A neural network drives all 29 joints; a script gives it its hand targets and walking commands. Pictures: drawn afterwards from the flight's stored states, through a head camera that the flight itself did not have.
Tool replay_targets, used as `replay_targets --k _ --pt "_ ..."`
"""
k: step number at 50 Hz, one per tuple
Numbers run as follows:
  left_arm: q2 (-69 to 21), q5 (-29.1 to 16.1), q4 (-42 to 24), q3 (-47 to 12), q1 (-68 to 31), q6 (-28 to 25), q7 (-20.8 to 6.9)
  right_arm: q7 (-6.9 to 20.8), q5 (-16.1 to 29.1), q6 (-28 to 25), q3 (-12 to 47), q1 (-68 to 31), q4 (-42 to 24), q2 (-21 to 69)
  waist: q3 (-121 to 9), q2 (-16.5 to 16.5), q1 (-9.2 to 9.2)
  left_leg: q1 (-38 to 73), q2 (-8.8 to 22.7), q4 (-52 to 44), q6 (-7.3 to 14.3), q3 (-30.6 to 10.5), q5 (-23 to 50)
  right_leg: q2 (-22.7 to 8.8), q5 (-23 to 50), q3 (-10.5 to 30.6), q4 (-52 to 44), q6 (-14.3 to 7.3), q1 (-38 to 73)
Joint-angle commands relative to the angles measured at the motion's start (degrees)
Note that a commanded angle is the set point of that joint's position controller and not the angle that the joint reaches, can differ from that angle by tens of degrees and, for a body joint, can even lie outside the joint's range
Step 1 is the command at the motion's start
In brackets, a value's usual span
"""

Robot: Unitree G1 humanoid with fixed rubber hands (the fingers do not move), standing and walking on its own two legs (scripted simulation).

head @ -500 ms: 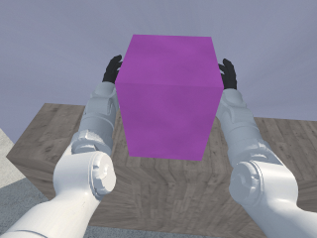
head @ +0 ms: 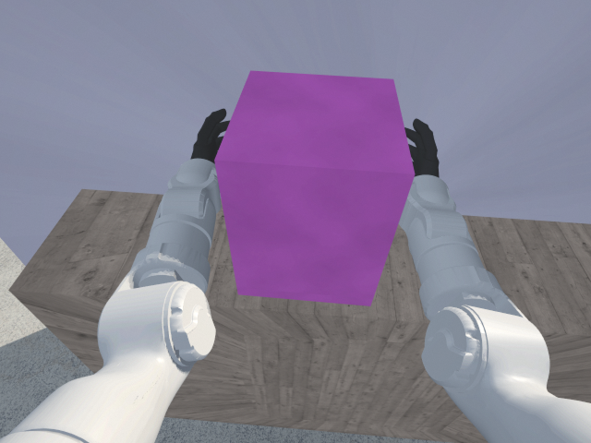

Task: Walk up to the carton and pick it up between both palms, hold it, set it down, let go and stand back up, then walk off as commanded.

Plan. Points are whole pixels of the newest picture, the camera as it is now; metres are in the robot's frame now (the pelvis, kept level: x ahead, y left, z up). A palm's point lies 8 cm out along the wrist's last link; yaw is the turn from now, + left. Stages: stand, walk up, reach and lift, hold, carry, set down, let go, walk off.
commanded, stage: set down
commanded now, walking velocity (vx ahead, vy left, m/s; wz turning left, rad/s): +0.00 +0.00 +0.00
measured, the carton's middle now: (312, 191) +0.43 +0.02 +0.13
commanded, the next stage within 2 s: none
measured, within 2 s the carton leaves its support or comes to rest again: rests again in 1.78 s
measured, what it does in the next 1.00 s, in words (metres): stands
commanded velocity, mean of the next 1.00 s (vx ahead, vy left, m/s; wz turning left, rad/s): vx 0.00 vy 0.00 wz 0.00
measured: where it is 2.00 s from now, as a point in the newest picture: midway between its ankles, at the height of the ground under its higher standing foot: outside the picture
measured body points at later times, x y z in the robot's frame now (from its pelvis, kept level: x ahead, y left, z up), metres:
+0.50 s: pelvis +0.00 +0.00 +0.00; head +0.00 +0.02 +0.45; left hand +0.45 +0.17 +0.14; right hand +0.43 -0.13 +0.14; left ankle +0.01 +0.11 -0.74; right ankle +0.01 -0.13 -0.74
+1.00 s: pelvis +0.01 +0.00 +0.00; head +0.01 +0.02 +0.45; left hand +0.45 +0.16 +0.12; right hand +0.43 -0.13 +0.12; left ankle +0.01 +0.11 -0.74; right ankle +0.01 -0.13 -0.74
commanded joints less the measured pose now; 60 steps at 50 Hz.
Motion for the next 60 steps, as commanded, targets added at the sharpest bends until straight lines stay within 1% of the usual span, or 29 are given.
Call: replay_targets --k 1,6,7,8,11,13,17,18,19,21,22,23,24,27,28,29,31,32,35,38,40,44,45,50,51,52,55,58,60 --pt "-24.8 1.1 -3.6 -9.4 -39.2 -3.7 -8.0 10.7 -4.9 -3.2 10.8 -34.7 -8.0 29.8 -27.3 3.2 -4.25 5.4 -2.0 -7.3 -2.8 4.5 13.8 0.9 19.8 -4.6 -4.3 3.3 19.5" --pt "-25.4 2.0 -3.2 -8.6 -37.3 -3.7 -8.1 10.7 -5.7 -3.8 10.1 -33.9 -9.1 29.8 -26.3 2.4 -4.4 4.6 -2.1 -7.3 -2.6 4.2 14.2 1.1 20.5 -4.5 -4.5 3.5 19.9" --pt "-25.0 2.8 -2.3 -7.9 -35.8 -3.8 -8.3 10.8 -6.0 -4.0 10.8 -33.1 -8.9 29.9 -26.4 2.9 -3.7 4.2 -2.2 -7.3 -2.6 4.8 14.2 0.8 21.1 -4.3 -4.0 3.5 20.5" --pt "-25.4 2.6 -2.0 -8.0 -36.2 -3.8 -8.4 10.8 -6.6 -4.2 10.3 -33.4 -9.0 29.3 -26.0 2.6 -4.39 4.0 -2.0 -7.4 -2.7 4.5 13.2 0.8 20.4 -4.5 -4.1 3.4 20.2" --pt "-25.7 2.3 -3.2 -8.7 -36.5 -4.5 -8.3 10.8 -6.5 -4.6 10.4 -33.3 -10.0 30.7 -28.0 3.3 -4.25 4.3 -2.2 -7.0 -2.7 4.6 14.3 1.1 20.4 -4.7 -4.0 3.3 20.0" --pt "-25.9 2.5 -2.8 -8.4 -35.5 -4.5 -8.3 10.9 -6.6 -5.0 10.6 -33.0 -9.9 29.4 -27.3 3.2 -3.63 4.7 -2.0 -6.9 -2.8 4.7 15.8 1.3 20.2 -4.9 -4.2 3.0 19.0" --pt "-24.8 3.4 -1.2 -6.9 -33.9 -4.4 -8.8 10.8 -7.0 -4.7 10.0 -31.2 -9.0 30.0 -24.7 2.1 -3.66 3.1 -2.4 -7.3 -2.2 5.3 12.7 1.0 19.3 -4.5 -4.2 3.3 19.9" --pt "-25.8 2.6 -3.0 -8.2 -35.8 -4.8 -8.6 10.8 -7.1 -5.0 10.0 -32.1 -9.3 30.2 -25.9 3.2 -4.05 3.4 -2.2 -7.5 -2.5 4.9 12.8 0.9 18.9 -4.5 -4.2 3.2 19.3" --pt "-25.7 2.8 -2.3 -7.7 -35.0 -5.1 -8.5 10.7 -7.4 -5.4 10.3 -32.0 -10.0 30.8 -27.2 2.5 -3.37 3.2 -2.4 -7.1 -2.5 5.3 13.9 1.1 20.3 -4.6 -3.8 3.3 20.0" --pt "-26.4 2.4 -4.1 -9.1 -36.2 -6.1 -8.4 10.9 -7.6 -5.8 10.4 -31.7 -9.6 31.1 -28.0 3.1 -3.69 3.3 -2.5 -6.9 -2.6 5.1 14.2 1.0 21.4 -4.4 -3.5 3.5 20.5" --pt "-26.2 2.4 -2.9 -8.7 -35.9 -6.2 -8.4 11.0 -8.3 -6.3 10.1 -32.5 -10.7 30.4 -28.7 3.2 -4.53 3.7 -2.2 -6.6 -2.9 4.7 14.5 1.2 21.0 -5.1 -3.5 3.4 19.4" --pt "-26.7 2.5 -3.0 -8.9 -35.3 -6.5 -8.3 10.9 -8.5 -6.4 9.9 -31.5 -9.7 30.7 -28.0 3.4 -3.96 3.5 -2.4 -6.6 -2.9 4.9 14.8 1.1 20.8 -4.8 -3.7 3.4 19.6" --pt "-26.4 3.0 -3.4 -8.5 -34.7 -6.5 -8.4 10.8 -8.8 -6.1 9.9 -29.7 -8.4 30.9 -26.2 3.0 -4.26 3.7 -2.4 -6.8 -2.7 4.9 15.0 0.9 21.8 -5.0 -3.9 3.5 19.8" --pt "-26.1 3.2 -3.3 -8.7 -33.6 -6.5 -8.6 10.9 -8.4 -6.5 10.2 -29.8 -8.8 30.9 -27.1 3.5 -3.89 3.5 -2.2 -6.4 -2.8 5.0 15.3 1.0 22.2 -4.5 -3.5 3.2 20.5" --pt "-26.2 3.2 -3.1 -8.3 -33.2 -6.6 -8.6 10.8 -9.1 -6.5 9.9 -29.0 -8.2 30.4 -26.3 2.3 -4.37 3.3 -2.2 -6.4 -2.8 4.8 15.0 1.1 22.2 -4.8 -3.4 3.5 19.9" --pt "-26.9 2.7 -3.1 -9.2 -34.0 -6.7 -8.8 10.7 -8.8 -6.7 9.7 -29.0 -8.3 30.7 -26.5 2.9 -4.94 3.6 -2.2 -6.4 -2.8 4.6 15.2 1.2 22.4 -4.8 -3.5 3.5 20.3" --pt "-26.7 2.6 -3.7 -9.5 -33.3 -6.8 -8.5 10.7 -8.1 -6.8 11.0 -29.7 -8.7 31.0 -27.1 3.5 -3.76 3.9 -2.3 -6.1 -3.0 4.9 16.7 1.2 23.7 -4.6 -3.2 3.4 20.5" --pt "-26.6 3.3 -2.5 -8.7 -32.9 -6.7 -8.6 10.6 -8.7 -7.0 10.0 -29.6 -8.8 30.5 -26.4 2.8 -3.95 3.6 -2.3 -6.0 -2.9 4.9 15.9 1.4 23.0 -4.6 -3.3 3.5 20.6" --pt "-26.3 2.9 -3.0 -9.5 -31.1 -7.5 -8.6 10.6 -8.2 -7.6 11.2 -28.0 -9.3 30.8 -27.3 3.4 -3.72 3.0 -2.2 -5.6 -3.1 5.0 17.3 1.2 25.5 -4.4 -2.6 3.5 21.5" --pt "-27.2 3.0 -3.4 -10.0 -30.6 -7.5 -8.6 10.6 -8.9 -8.0 10.5 -27.1 -7.9 29.8 -26.5 3.7 -4.4 4.7 -2.0 -5.3 -3.5 4.8 18.4 1.6 24.1 -4.9 -3.0 3.3 20.2" --pt "-27.1 2.2 -4.0 -11.0 -31.5 -8.4 -8.4 10.6 -8.7 -8.8 11.2 -28.0 -9.7 30.1 -28.7 4.0 -4.04 5.3 -1.9 -4.6 -3.8 4.9 20.2 1.9 24.4 -5.3 -2.7 3.4 18.7" --pt "-26.1 3.0 -3.3 -10.2 -30.1 -8.6 -8.3 10.7 -9.0 -8.9 10.7 -26.8 -9.1 28.8 -26.7 3.9 -3.42 4.0 -1.8 -4.8 -3.4 4.9 19.6 1.8 23.8 -4.9 -2.6 3.3 19.3" --pt "-25.7 2.6 -4.0 -10.5 -30.9 -8.8 -8.3 10.5 -9.5 -8.9 10.0 -26.8 -9.2 28.6 -27.8 4.1 -3.96 4.3 -1.6 -4.8 -3.4 5.1 19.1 1.8 23.8 -4.8 -2.5 3.2 18.9" --pt "-24.5 2.8 -3.5 -9.8 -29.1 -9.2 -8.1 10.6 -10.3 -9.1 9.6 -25.1 -8.3 27.1 -25.9 3.7 -4.06 3.2 -2.0 -5.4 -3.5 5.4 17.5 1.6 23.2 -5.1 -2.7 3.3 19.2" --pt "-23.3 3.8 -2.7 -8.2 -28.6 -9.2 -8.3 10.5 -10.5 -8.8 8.9 -24.1 -7.0 27.0 -24.1 3.1 -3.39 2.7 -1.9 -6.0 -2.9 5.6 15.9 1.4 23.0 -4.8 -2.9 3.5 19.5" --pt "-23.7 3.7 -3.8 -8.9 -29.1 -9.4 -8.3 10.5 -11.2 -8.9 8.3 -23.9 -7.5 27.2 -25.1 3.0 -4.3 2.8 -2.1 -5.9 -3.0 5.6 16.3 1.5 23.3 -5.1 -2.9 3.5 19.7" --pt "-22.1 4.0 -2.9 -7.9 -28.7 -9.5 -8.2 10.5 -11.5 -8.8 7.9 -24.1 -7.7 25.8 -23.8 3.7 -3.8 1.8 -2.0 -6.1 -3.1 5.6 14.5 1.4 21.3 -4.6 -2.7 3.5 19.2" --pt "-21.7 4.0 -4.4 -8.1 -29.5 -10.6 -7.6 10.5 -11.5 -9.8 7.4 -23.8 -8.6 25.3 -27.0 3.7 -3.45 2.8 -2.0 -5.4 -3.4 5.8 16.7 1.7 23.0 -4.7 -2.3 3.5 19.2" --pt "-20.8 4.4 -4.1 -7.6 -29.6 -11.0 -7.6 10.6 -12.8 -9.6 6.4 -22.1 -6.7 25.0 -25.2 3.0 -4.4 2.3 -1.8 -5.9 -3.3 5.7 15.6 1.5 22.2 -5.0 -2.4 3.6 19.1"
